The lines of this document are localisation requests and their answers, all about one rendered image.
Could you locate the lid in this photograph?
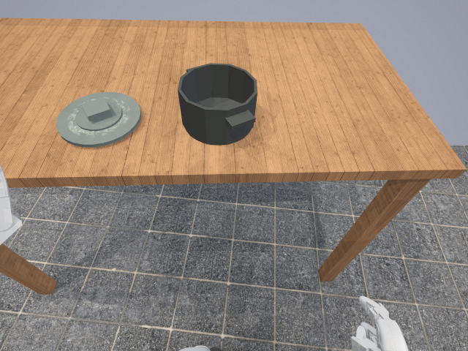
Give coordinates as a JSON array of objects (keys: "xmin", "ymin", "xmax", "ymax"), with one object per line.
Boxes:
[{"xmin": 56, "ymin": 92, "xmax": 141, "ymax": 147}]

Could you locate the table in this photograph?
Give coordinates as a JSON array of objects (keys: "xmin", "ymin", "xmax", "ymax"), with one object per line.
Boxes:
[{"xmin": 0, "ymin": 18, "xmax": 467, "ymax": 295}]

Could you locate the left robot hand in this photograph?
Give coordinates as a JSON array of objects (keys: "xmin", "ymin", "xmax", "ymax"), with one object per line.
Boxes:
[{"xmin": 0, "ymin": 165, "xmax": 22, "ymax": 245}]

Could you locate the knob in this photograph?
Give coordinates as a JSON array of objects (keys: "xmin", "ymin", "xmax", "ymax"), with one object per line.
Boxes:
[{"xmin": 81, "ymin": 98, "xmax": 112, "ymax": 121}]

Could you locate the pot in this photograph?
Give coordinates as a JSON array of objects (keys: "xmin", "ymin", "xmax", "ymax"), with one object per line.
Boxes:
[{"xmin": 178, "ymin": 63, "xmax": 257, "ymax": 146}]

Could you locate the right robot hand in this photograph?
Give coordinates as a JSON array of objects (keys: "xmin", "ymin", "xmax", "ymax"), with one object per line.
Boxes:
[{"xmin": 351, "ymin": 296, "xmax": 409, "ymax": 351}]

